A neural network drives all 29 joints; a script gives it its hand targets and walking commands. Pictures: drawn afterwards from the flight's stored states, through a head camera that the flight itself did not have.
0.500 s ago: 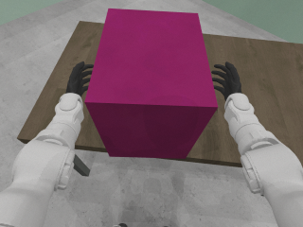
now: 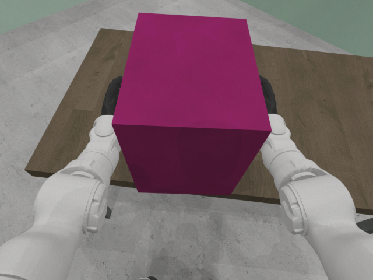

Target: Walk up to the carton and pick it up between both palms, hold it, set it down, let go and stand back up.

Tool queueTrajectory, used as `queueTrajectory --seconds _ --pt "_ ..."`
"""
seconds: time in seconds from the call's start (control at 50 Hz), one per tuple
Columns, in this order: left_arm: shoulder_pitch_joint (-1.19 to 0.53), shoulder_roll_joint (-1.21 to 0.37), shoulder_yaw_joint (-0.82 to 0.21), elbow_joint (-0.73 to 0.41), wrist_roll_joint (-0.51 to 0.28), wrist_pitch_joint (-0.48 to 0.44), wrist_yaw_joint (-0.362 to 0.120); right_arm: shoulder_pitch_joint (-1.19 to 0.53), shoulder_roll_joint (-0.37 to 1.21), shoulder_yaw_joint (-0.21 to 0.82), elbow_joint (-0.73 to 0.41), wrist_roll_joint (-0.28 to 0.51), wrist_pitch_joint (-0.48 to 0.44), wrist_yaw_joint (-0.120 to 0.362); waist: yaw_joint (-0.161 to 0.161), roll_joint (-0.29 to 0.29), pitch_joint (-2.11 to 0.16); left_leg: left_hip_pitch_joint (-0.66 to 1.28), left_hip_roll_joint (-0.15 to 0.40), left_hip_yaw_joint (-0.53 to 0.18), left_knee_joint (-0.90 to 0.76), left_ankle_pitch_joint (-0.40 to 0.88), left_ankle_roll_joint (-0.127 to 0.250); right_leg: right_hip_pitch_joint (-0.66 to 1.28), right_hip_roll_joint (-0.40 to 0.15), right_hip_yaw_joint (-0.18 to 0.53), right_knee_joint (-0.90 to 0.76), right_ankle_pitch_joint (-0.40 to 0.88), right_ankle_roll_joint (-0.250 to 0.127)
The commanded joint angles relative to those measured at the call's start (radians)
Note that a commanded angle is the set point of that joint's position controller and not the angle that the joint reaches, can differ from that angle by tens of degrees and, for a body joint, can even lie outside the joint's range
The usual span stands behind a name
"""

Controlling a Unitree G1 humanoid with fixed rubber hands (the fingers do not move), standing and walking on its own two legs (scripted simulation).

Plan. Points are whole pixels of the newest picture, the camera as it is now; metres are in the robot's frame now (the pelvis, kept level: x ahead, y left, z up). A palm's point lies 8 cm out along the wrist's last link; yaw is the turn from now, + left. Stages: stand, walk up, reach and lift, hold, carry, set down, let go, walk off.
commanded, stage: reach and lift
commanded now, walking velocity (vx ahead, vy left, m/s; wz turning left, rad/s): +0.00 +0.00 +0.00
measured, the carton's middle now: (188, 111) +0.49 +0.02 +0.03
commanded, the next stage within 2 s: none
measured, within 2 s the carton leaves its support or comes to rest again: leaves its support in 1.92 s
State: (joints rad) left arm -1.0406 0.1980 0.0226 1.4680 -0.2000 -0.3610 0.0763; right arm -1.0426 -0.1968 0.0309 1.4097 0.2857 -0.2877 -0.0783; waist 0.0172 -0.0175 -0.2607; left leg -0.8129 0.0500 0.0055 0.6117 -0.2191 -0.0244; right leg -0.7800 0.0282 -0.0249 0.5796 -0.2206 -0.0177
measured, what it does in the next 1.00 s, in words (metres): stands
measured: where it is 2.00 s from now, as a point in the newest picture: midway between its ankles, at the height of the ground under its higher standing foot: outside the picture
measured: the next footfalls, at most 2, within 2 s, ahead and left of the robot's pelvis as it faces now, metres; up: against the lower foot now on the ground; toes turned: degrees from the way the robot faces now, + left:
none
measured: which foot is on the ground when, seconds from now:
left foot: down 0.00-1.00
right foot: down 0.00-1.00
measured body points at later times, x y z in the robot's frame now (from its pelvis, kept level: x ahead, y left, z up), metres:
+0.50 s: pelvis +0.00 +0.00 +0.01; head +0.09 +0.01 +0.45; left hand +0.46 +0.19 +0.06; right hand +0.48 -0.15 +0.08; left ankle +0.02 +0.13 -0.72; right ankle +0.01 -0.11 -0.72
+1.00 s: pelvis +0.03 +0.01 +0.03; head +0.11 +0.02 +0.47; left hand +0.45 +0.19 +0.06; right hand +0.46 -0.15 +0.07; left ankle +0.02 +0.13 -0.72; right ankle +0.01 -0.11 -0.72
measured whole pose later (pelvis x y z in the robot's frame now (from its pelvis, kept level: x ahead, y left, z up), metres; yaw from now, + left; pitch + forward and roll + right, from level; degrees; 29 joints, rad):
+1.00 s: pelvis +0.03 +0.01 +0.03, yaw +0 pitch +13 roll -1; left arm -0.82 0.05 0.49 1.16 0.30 -0.32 0.02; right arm -0.78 -0.02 -0.58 1.07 -0.40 -0.34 -0.02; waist 0.02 -0.01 -0.07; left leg -0.42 0.03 0.04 0.34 -0.15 -0.01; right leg -0.39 0.01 -0.01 0.29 -0.14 0.00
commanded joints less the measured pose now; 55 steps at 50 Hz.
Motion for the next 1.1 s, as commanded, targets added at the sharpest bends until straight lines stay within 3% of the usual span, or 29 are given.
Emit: queueTrajectory --seconds 0.0,0.34,0.52,0.6,0.68,0.72,0.76,0.86,1.08 --pt "-0.391 0.063 0.011 -0.116 0.024 -0.033 0.000 -0.359 -0.115 -0.032 -0.121 -0.037 -0.025 -0.005 -0.002 0.035 -0.597 0.409 -0.030 0.037 0.012 0.342 -0.051 0.252 0.002 -0.012 -0.045 0.280 0.027" --pt "-0.385 0.012 0.038 -0.129 0.053 -0.041 0.003 -0.355 -0.038 -0.072 -0.152 -0.086 -0.010 -0.001 0.000 0.041 -0.591 0.428 -0.023 0.032 -0.001 0.365 -0.047 0.270 -0.003 -0.012 -0.071 0.271 0.016" --pt "-0.371 -0.040 0.092 -0.153 0.116 -0.052 -0.016 -0.330 0.037 -0.131 -0.182 -0.168 -0.019 0.008 -0.005 0.039 -0.572 0.423 -0.026 0.037 -0.033 0.374 -0.041 0.343 -0.015 -0.004 -0.091 0.318 0.018" --pt "-0.361 -0.154 0.163 -0.179 0.215 -0.057 -0.055 -0.295 0.177 -0.204 -0.203 -0.289 -0.028 0.044 -0.010 0.034 -0.526 0.455 -0.029 0.044 -0.073 0.381 -0.036 0.405 -0.022 -0.013 -0.125 0.339 0.018" --pt "-0.352 -0.519 0.223 -0.191 0.417 -0.069 -0.162 -0.270 0.597 -0.289 -0.294 -0.587 -0.059 0.145 -0.019 0.028 -0.450 0.475 -0.041 0.065 -0.162 0.353 -0.018 0.583 -0.036 -0.023 -0.170 0.439 0.020" --pt "-0.302 -0.556 0.263 -0.191 0.491 -0.061 -0.173 -0.210 0.640 -0.344 -0.298 -0.685 -0.073 0.172 -0.018 0.045 -0.418 0.513 -0.038 0.074 -0.190 0.375 -0.021 0.635 -0.036 -0.030 -0.181 0.490 0.021" --pt "-0.274 -0.558 0.291 -0.220 0.533 -0.045 -0.168 -0.174 0.654 -0.370 -0.298 -0.730 -0.078 0.183 -0.013 0.030 -0.379 0.527 -0.033 0.082 -0.215 0.375 -0.019 0.669 -0.029 -0.036 -0.195 0.497 0.028" --pt "-0.224 -0.573 0.305 -0.297 0.555 -0.002 -0.153 -0.144 0.669 -0.374 -0.322 -0.763 -0.087 0.188 0.002 -0.005 -0.339 0.556 -0.031 0.096 -0.244 0.412 -0.013 0.706 -0.021 -0.048 -0.212 0.511 0.041" --pt "-0.178 -0.619 0.261 -0.375 0.554 0.049 -0.134 -0.130 0.687 -0.342 -0.329 -0.727 -0.087 0.188 0.023 0.016 -0.313 0.632 -0.022 0.110 -0.231 0.492 -0.022 0.656 -0.012 -0.053 -0.246 0.450 0.028"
